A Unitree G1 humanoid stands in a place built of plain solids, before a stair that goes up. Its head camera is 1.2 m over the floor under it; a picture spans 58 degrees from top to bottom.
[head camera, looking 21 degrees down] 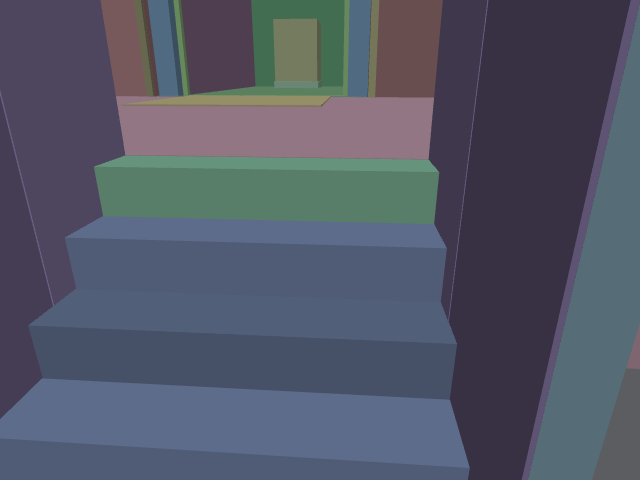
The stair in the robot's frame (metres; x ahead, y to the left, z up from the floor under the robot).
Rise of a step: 0.18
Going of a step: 0.22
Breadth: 1.20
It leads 4 degrees to the right of straight ahead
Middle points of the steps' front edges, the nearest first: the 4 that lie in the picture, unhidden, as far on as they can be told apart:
0.78 0.25 0.36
1.00 0.23 0.54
1.23 0.21 0.72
1.45 0.20 0.90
